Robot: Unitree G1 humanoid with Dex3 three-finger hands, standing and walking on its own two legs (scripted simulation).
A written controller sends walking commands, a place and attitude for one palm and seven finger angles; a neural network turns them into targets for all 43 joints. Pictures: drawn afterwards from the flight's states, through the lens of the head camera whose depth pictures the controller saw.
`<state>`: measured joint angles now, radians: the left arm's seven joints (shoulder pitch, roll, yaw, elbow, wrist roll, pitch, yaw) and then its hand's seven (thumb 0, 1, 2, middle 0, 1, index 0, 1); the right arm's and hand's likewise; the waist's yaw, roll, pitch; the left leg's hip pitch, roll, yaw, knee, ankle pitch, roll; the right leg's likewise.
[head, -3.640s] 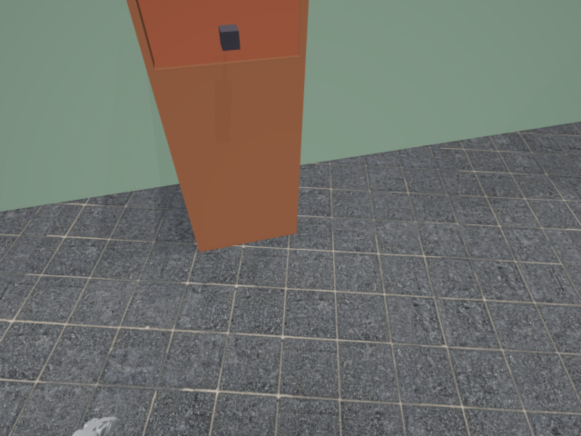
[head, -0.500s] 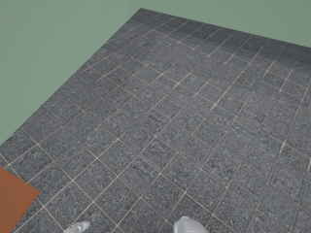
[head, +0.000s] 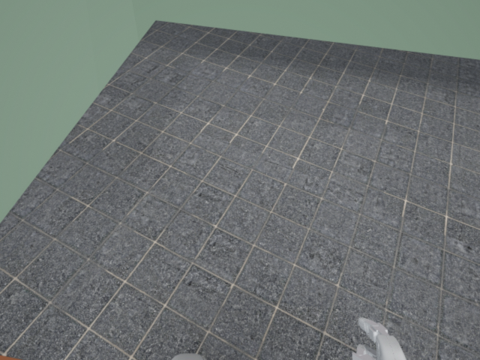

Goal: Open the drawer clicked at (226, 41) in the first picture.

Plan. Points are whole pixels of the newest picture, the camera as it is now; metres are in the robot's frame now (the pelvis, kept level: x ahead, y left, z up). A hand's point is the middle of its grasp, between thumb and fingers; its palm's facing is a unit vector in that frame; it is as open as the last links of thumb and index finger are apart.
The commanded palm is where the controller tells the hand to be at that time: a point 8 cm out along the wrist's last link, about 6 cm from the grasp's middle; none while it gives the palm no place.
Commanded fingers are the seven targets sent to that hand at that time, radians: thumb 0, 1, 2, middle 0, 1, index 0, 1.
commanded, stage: walk to a spot facing it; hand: left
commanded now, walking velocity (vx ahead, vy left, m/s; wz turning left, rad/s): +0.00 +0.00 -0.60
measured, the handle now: out of the picture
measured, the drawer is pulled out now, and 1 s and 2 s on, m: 0.00 0.00 0.00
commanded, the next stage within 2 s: turn to face it in 1.74 s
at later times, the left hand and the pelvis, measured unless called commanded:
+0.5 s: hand (175, 340) +0.16 +0.14 -0.15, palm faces -0.32 -0.91 -0.28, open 7.4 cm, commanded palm none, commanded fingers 0.00 0.90 0.90 -0.20 -0.30 -0.20 -0.30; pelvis -0.01 -0.02 +0.00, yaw -20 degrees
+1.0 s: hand (186, 347) +0.16 +0.12 -0.16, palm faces -0.49 -0.84 -0.23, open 7.4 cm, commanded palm none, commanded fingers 0.00 0.90 0.90 -0.20 -0.30 -0.20 -0.30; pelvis +0.00 -0.02 +0.01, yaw -36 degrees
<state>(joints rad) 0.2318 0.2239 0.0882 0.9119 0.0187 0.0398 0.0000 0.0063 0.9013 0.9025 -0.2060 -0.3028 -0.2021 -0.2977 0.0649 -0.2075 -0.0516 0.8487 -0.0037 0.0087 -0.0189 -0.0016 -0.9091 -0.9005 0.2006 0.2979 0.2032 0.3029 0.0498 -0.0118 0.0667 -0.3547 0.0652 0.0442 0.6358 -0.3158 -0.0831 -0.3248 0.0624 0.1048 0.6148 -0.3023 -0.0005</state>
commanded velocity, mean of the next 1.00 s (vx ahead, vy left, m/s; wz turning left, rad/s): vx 0.00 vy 0.00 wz -0.60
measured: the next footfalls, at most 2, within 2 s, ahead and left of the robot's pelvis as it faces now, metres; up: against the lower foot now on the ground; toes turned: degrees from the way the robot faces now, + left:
right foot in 0.48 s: -0.01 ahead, -0.13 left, +0.00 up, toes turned -25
left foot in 1.04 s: +0.10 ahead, +0.06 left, +0.00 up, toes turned -35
